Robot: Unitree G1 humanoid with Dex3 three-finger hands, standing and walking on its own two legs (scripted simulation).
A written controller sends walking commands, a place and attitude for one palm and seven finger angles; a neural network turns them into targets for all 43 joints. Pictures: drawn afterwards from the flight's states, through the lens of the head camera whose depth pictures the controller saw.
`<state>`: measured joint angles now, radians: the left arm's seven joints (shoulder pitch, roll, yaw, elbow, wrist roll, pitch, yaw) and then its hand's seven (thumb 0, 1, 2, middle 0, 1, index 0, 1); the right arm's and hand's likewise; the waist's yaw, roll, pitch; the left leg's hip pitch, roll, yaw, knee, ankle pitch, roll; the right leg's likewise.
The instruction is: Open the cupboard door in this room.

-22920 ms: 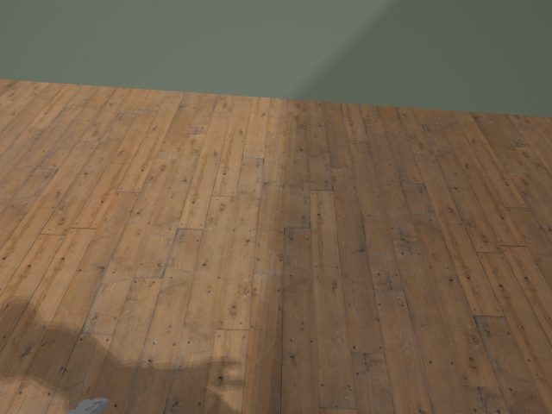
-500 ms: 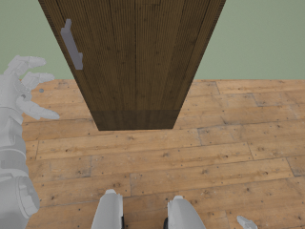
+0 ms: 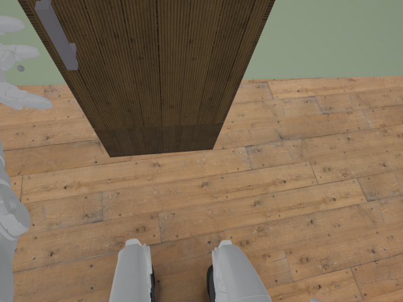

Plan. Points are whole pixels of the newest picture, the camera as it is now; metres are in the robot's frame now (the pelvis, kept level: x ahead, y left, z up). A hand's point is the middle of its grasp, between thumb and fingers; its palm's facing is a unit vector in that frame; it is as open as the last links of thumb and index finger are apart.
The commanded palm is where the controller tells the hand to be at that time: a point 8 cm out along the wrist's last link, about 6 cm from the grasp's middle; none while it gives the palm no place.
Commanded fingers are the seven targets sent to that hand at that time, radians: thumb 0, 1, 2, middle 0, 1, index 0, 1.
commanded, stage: move the hooked fingers beside the handle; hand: left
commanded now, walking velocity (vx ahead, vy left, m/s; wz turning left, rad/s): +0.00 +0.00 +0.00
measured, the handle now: (60, 32) +0.60 +0.23 +0.08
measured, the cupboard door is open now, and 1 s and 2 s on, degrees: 0 0 0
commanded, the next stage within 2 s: slide the fingers in behind the handle in 0.92 s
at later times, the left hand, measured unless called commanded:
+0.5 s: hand (21, 59) +0.53 +0.29 +0.08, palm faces +0.07 -1.00 -0.03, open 14.0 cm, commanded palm +0.52 +0.31 +0.08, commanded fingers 0.00 -0.50 0.30 -0.30 -1.20 -0.30 -1.20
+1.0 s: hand (21, 60) +0.53 +0.29 +0.07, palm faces +0.08 -1.00 -0.04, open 14.0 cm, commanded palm +0.52 +0.31 +0.07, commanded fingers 0.00 -0.50 0.30 -0.30 -1.20 -0.30 -1.20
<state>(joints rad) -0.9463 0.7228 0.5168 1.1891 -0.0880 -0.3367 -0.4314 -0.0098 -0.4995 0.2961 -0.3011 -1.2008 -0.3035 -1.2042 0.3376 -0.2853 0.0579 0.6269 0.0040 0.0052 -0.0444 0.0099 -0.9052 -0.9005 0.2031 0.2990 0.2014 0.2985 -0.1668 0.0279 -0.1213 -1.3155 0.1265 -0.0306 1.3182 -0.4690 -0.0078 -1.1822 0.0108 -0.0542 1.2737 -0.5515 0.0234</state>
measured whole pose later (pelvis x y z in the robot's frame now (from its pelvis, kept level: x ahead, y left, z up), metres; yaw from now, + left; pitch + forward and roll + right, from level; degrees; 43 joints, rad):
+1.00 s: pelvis +0.01 +0.00 +0.00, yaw -1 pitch +29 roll -6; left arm -0.97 0.76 0.55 1.16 -0.07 -0.33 -0.42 -0.01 -0.50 0.30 -0.30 -1.20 -0.30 -1.20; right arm 0.33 -0.27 0.07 0.61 0.00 0.05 -0.02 0.01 -0.91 -0.90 0.20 0.30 0.20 0.30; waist -0.19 0.03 -0.11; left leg -1.36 0.13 -0.04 1.34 -0.49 -0.01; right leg -1.22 0.02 -0.06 1.28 -0.56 0.03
